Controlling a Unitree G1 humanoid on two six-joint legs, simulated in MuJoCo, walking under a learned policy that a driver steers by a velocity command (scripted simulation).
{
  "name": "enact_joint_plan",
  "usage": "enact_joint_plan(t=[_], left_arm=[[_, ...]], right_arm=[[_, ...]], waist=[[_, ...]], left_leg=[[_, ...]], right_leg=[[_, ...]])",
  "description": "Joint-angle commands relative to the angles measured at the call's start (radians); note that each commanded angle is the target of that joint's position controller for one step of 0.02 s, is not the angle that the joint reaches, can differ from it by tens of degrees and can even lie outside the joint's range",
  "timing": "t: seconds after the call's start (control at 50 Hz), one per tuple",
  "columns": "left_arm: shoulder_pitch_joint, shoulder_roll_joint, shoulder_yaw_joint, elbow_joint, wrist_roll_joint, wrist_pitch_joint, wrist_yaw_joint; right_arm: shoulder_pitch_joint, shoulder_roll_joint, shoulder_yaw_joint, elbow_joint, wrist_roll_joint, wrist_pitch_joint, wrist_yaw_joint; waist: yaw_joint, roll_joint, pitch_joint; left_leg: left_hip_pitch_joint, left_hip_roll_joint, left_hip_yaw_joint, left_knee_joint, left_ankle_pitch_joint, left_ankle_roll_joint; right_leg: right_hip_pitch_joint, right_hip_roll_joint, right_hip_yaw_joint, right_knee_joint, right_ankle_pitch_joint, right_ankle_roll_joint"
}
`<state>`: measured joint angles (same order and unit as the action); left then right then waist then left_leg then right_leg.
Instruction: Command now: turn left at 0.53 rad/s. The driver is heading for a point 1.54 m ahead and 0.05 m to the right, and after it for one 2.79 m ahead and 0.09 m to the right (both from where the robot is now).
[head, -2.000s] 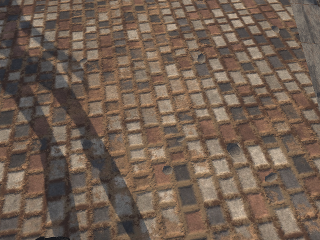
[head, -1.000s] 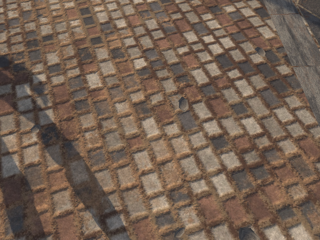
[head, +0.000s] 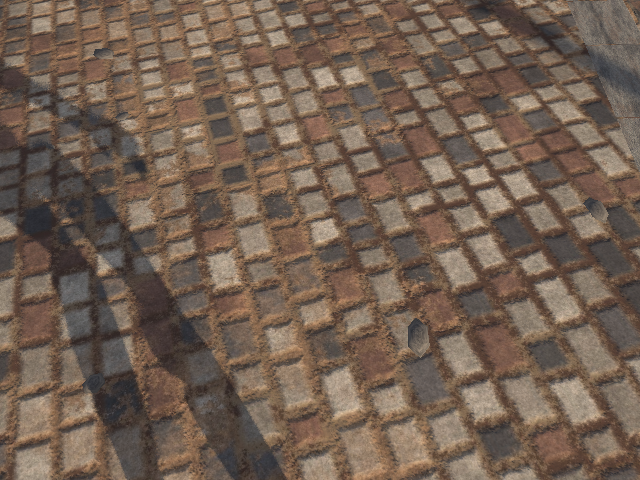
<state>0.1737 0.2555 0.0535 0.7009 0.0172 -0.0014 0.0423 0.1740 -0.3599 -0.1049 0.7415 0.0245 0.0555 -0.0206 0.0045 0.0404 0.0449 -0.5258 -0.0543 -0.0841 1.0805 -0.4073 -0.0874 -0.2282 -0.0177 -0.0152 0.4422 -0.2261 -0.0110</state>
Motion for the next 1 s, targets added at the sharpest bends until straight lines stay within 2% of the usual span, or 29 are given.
enact_joint_plan(t=[0.02,0.08,0.14,0.18,0.2,0.22,0.24,0.26,0.28,0.3,0.32,0.34,0.38,0.42,0.46,0.5,0.56,0.62,0.7,0.72,0.74,0.76,0.78,0.8,0.82,0.84,0.86,0.9,1.0], left_arm=[[0.001,0.168,0.046,-0.055,-0.002,0.002,0.010],[-0.008,0.210,0.062,-0.055,-0.007,0.012,0.004],[-0.008,0.229,0.071,-0.046,-0.023,0.012,-0.009],[-0.031,0.231,0.073,-0.040,-0.044,0.008,-0.013],[-0.008,0.211,0.067,-0.024,-0.051,0.003,-0.015],[0.049,0.169,0.055,-0.003,-0.032,-0.004,-0.021],[0.041,0.084,0.020,-0.051,0.031,-0.008,-0.030],[-0.053,0.143,0.038,-0.066,0.007,-0.008,-0.019],[-0.062,0.176,0.048,-0.053,-0.023,0.001,-0.015],[-0.040,0.168,0.049,-0.030,-0.029,0.008,-0.011],[-0.019,0.161,0.049,-0.002,-0.023,0.017,-0.005],[0.012,0.152,0.047,0.016,-0.016,0.024,-0.003],[0.060,0.126,0.038,0.044,-0.024,0.028,-0.011],[0.027,0.114,0.025,0.040,-0.028,0.028,-0.015],[-0.010,0.142,0.028,0.019,-0.030,0.030,-0.015],[-0.010,0.164,0.033,0.008,-0.035,0.033,-0.013],[-0.002,0.151,0.033,0.001,-0.037,0.036,-0.013],[0.013,0.132,0.030,-0.002,-0.037,0.038,-0.024],[0.069,0.124,0.033,0.006,-0.039,0.040,-0.049],[0.088,0.145,0.041,0.008,-0.033,0.039,-0.049],[0.103,0.232,0.065,-0.001,-0.029,0.037,-0.038],[0.110,0.333,0.084,-0.023,-0.018,0.028,-0.032],[0.136,0.291,0.072,-0.031,0.011,0.007,-0.038],[0.088,0.267,0.066,-0.033,0.007,-0.012,-0.039],[0.030,0.250,0.066,-0.040,-0.013,-0.019,-0.034],[-0.004,0.224,0.057,-0.048,-0.031,-0.018,-0.029],[-0.011,0.211,0.049,-0.053,-0.035,-0.014,-0.022],[0.006,0.213,0.048,-0.060,-0.029,-0.006,-0.016],[0.025,0.241,0.058,-0.068,-0.030,0.011,-0.006]], right_arm=[[-0.058,-0.027,0.005,-0.105,0.005,-0.007,0.010],[-0.074,-0.019,0.016,-0.135,0.000,-0.007,0.027],[-0.058,-0.043,0.008,-0.146,0.000,0.000,0.038],[-0.012,-0.044,0.001,-0.138,-0.002,0.006,0.045],[0.026,-0.052,-0.005,-0.125,-0.006,0.005,0.041],[0.065,-0.106,-0.022,-0.120,-0.007,0.003,0.030],[0.071,-0.223,-0.041,-0.145,-0.020,0.001,0.011],[0.099,-0.167,-0.023,-0.149,-0.053,-0.022,0.022],[0.059,-0.121,-0.005,-0.138,-0.057,-0.040,0.026],[-0.006,-0.076,0.008,-0.129,-0.045,-0.051,0.023],[-0.050,-0.033,0.025,-0.124,-0.035,-0.055,0.020],[-0.082,-0.004,0.040,-0.113,-0.034,-0.059,0.017],[-0.095,0.030,0.055,-0.085,-0.051,-0.066,0.012],[-0.104,0.010,0.050,-0.068,-0.056,-0.067,0.007],[-0.085,-0.048,0.033,-0.047,-0.051,-0.059,0.000],[-0.076,-0.081,0.020,-0.035,-0.042,-0.048,-0.005],[-0.082,-0.081,0.013,-0.026,-0.034,-0.038,-0.011],[-0.104,-0.078,0.008,-0.026,-0.033,-0.032,-0.014],[-0.136,-0.088,-0.002,-0.021,-0.011,-0.017,-0.019],[-0.108,-0.080,-0.004,-0.005,-0.002,-0.015,-0.019],[-0.076,-0.043,0.002,-0.004,-0.020,-0.019,-0.015],[-0.163,-0.002,0.018,-0.063,-0.059,-0.028,-0.015],[-0.214,-0.028,0.009,-0.074,-0.048,-0.035,-0.016],[-0.189,-0.051,0.000,-0.062,-0.024,-0.034,-0.012],[-0.157,-0.059,-0.007,-0.040,-0.019,-0.034,-0.014],[-0.146,-0.072,-0.012,-0.028,-0.026,-0.033,-0.020],[-0.137,-0.069,-0.013,-0.021,-0.030,-0.034,-0.021],[-0.112,-0.050,-0.009,-0.016,-0.023,-0.038,-0.017],[-0.143,-0.038,-0.003,-0.027,-0.019,-0.048,-0.018]], waist=[[0.033,-0.194,-0.080],[0.042,-0.214,-0.104],[0.037,-0.229,-0.108],[-0.001,-0.219,-0.108],[-0.018,-0.190,-0.114],[-0.018,-0.052,-0.150],[0.011,0.288,-0.173],[-0.082,0.180,-0.233],[-0.060,0.101,-0.184],[-0.028,0.079,-0.152],[-0.012,0.066,-0.138],[0.010,0.078,-0.131],[0.029,0.093,-0.133],[0.004,0.091,-0.107],[-0.023,0.089,-0.081],[-0.034,0.080,-0.054],[-0.034,0.058,-0.037],[-0.020,0.053,-0.067],[0.028,0.068,-0.110],[0.039,0.042,-0.109],[0.016,-0.141,-0.116],[0.028,-0.358,-0.089],[0.080,-0.231,-0.155],[0.043,-0.167,-0.129],[0.013,-0.122,-0.105],[0.004,-0.112,-0.093],[-0.004,-0.123,-0.100],[-0.006,-0.131,-0.121],[0.019,-0.165,-0.096]], left_leg=[[-0.103,0.056,0.037,-0.073,0.019,-0.035],[0.024,0.078,0.089,-0.225,0.010,-0.019],[0.110,0.066,0.134,-0.357,0.032,0.013],[0.206,0.050,0.160,-0.529,0.143,0.058],[0.314,0.031,0.148,-0.651,0.251,0.094],[0.495,0.102,0.020,-0.711,0.493,0.140],[0.654,0.393,-0.340,-0.667,0.959,0.298],[0.556,0.466,-0.385,-0.694,0.917,0.452],[0.503,0.409,-0.270,-0.708,0.819,0.421],[0.471,0.340,-0.189,-0.715,0.702,0.359],[0.449,0.304,-0.141,-0.720,0.644,0.317],[0.395,0.277,-0.091,-0.728,0.674,0.305],[0.358,0.246,-0.019,-0.746,0.640,0.294],[0.354,0.244,-0.002,-0.759,0.540,0.288],[0.373,0.286,-0.044,-0.766,0.474,0.316],[0.390,0.328,-0.087,-0.771,0.433,0.340],[0.423,0.371,-0.110,-0.768,0.476,0.357],[0.452,0.379,-0.066,-0.737,0.610,0.352],[0.441,0.345,0.035,-0.640,0.638,0.285],[0.397,0.307,0.079,-0.576,0.525,0.224],[0.237,0.217,0.183,-0.376,0.297,0.124],[-0.055,0.032,0.205,-0.150,-0.207,0.027],[-0.091,0.025,0.051,0.040,-0.311,0.025],[-0.114,0.053,0.015,0.094,-0.231,0.035],[-0.130,0.070,0.010,0.080,-0.140,0.037],[-0.140,0.081,0.002,0.051,-0.079,0.031],[-0.103,0.075,0.004,0.051,-0.028,0.020],[-0.066,0.054,0.013,0.027,0.032,0.002],[-0.038,0.041,-0.001,-0.198,0.068,-0.024]], right_leg=[[0.205,-0.242,0.149,-0.099,0.439,-0.204],[0.175,-0.265,0.102,-0.092,0.461,-0.208],[0.163,-0.285,0.079,-0.065,0.461,-0.199],[0.135,-0.283,0.048,-0.002,0.431,-0.158],[0.078,-0.254,0.017,0.063,0.366,-0.111],[-0.057,-0.194,-0.061,0.215,0.194,-0.027],[-0.358,-0.057,-0.127,0.518,-0.419,0.082],[-0.392,-0.022,0.024,0.683,-0.491,0.093],[-0.384,-0.050,0.050,0.732,-0.427,0.084],[-0.374,-0.063,0.060,0.699,-0.350,0.078],[-0.352,-0.075,0.067,0.660,-0.288,0.083],[-0.283,-0.072,0.065,0.642,-0.216,0.094],[-0.183,-0.065,0.063,0.541,-0.141,0.105],[-0.134,-0.066,0.056,0.399,-0.124,0.103],[-0.143,-0.058,0.041,0.352,-0.165,0.097],[-0.180,-0.055,0.033,0.360,-0.213,0.091],[-0.224,-0.060,0.029,0.388,-0.256,0.082],[-0.192,-0.054,0.004,0.363,-0.262,0.069],[-0.046,-0.010,-0.061,0.121,-0.087,0.019],[0.026,-0.003,-0.036,-0.002,0.058,-0.016],[0.159,-0.126,0.171,-0.084,0.336,-0.082],[0.241,-0.360,0.516,-0.094,0.664,-0.281],[0.233,-0.390,0.541,-0.111,0.632,-0.377],[0.224,-0.335,0.446,-0.108,0.570,-0.336],[0.217,-0.271,0.375,-0.100,0.493,-0.272],[0.216,-0.246,0.350,-0.098,0.474,-0.236],[0.195,-0.220,0.324,-0.099,0.507,-0.225],[0.196,-0.193,0.305,-0.101,0.522,-0.226],[0.189,-0.168,0.351,-0.098,0.373,-0.221]])
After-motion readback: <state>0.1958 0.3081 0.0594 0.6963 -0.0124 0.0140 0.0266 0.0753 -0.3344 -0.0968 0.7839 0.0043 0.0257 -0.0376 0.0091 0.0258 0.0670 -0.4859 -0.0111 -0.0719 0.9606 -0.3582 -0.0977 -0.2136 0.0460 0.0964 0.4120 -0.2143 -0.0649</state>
